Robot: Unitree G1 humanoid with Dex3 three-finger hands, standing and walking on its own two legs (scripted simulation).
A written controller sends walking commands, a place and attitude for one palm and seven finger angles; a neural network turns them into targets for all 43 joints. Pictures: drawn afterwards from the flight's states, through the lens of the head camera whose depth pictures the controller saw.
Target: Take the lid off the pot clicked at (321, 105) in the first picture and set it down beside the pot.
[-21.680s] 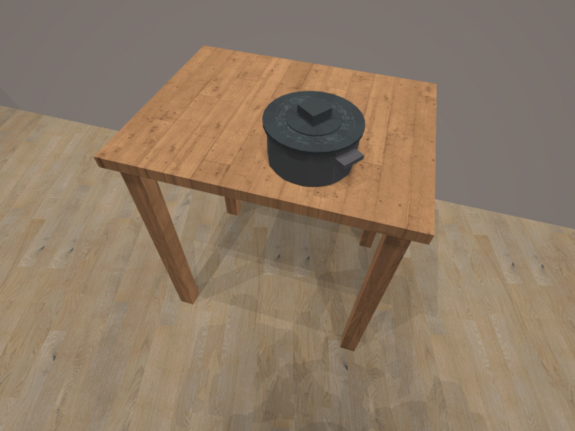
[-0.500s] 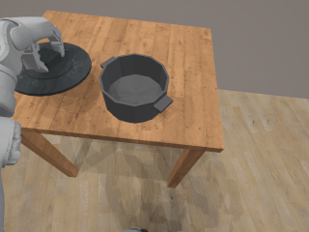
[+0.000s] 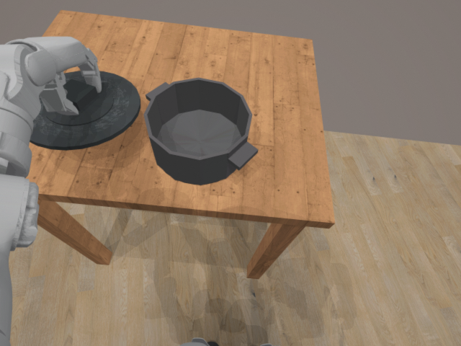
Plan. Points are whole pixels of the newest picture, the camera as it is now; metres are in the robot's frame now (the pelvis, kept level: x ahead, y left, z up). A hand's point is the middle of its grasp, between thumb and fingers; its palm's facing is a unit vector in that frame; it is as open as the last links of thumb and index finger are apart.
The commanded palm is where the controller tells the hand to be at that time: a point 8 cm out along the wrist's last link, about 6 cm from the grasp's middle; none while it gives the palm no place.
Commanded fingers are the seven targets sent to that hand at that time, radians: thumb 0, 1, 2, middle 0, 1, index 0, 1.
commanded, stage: lower the lid onto the table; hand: left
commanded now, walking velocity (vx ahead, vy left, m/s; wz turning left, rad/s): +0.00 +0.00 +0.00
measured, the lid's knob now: (75, 94) +0.52 +0.26 +0.09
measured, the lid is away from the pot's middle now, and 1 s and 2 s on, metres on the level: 0.21 0.21 0.22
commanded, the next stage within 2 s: open the fingers wide in 1.08 s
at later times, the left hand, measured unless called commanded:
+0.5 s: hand (75, 112) +0.49 +0.25 +0.08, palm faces -0.50 -0.07 -0.86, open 8.4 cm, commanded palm +0.55 +0.27 +0.16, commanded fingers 0.00 0.49 1.03 -0.87 -1.05 -0.85 -1.03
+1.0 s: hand (75, 123) +0.49 +0.26 +0.06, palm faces -0.51 -0.06 -0.86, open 8.4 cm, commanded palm +0.56 +0.27 +0.12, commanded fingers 0.00 0.49 1.03 -0.87 -1.05 -0.85 -1.03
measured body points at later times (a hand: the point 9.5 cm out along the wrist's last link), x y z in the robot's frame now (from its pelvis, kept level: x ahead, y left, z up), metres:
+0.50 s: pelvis +0.00 -0.02 -0.01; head +0.10 +0.00 +0.43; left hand +0.51 +0.25 +0.13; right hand +0.00 -0.30 -0.12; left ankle -0.01 +0.03 -0.72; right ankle -0.03 -0.14 -0.72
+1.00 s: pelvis +0.00 -0.01 -0.02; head +0.11 +0.01 +0.42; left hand +0.51 +0.26 +0.11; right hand +0.00 -0.29 -0.13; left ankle -0.01 +0.03 -0.72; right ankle -0.03 -0.14 -0.72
